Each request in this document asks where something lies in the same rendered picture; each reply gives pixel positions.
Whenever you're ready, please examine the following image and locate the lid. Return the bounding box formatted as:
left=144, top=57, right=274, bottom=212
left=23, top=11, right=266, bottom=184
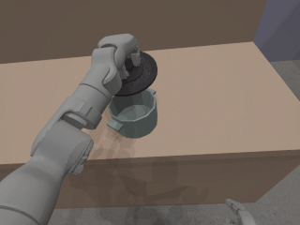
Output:
left=114, top=51, right=158, bottom=97

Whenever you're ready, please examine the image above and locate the left robot forearm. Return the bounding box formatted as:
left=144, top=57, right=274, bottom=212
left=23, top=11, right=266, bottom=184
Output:
left=30, top=41, right=126, bottom=157

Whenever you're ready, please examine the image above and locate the left robot hand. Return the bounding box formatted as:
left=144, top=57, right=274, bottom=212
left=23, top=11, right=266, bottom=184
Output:
left=97, top=34, right=141, bottom=80

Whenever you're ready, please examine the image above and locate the robot left upper arm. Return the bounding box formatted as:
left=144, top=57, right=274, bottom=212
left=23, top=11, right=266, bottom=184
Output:
left=0, top=119, right=94, bottom=225

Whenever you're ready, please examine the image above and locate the table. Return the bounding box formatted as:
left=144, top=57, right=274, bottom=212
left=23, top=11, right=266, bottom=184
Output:
left=0, top=0, right=300, bottom=209

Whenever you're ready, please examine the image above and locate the knob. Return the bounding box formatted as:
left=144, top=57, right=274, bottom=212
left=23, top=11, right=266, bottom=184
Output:
left=124, top=58, right=134, bottom=72

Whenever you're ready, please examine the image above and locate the right robot hand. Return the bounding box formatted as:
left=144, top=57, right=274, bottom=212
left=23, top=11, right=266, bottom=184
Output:
left=222, top=198, right=257, bottom=225

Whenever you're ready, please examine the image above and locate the pot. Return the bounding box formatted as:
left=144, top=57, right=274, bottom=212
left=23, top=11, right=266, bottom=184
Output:
left=107, top=88, right=158, bottom=139

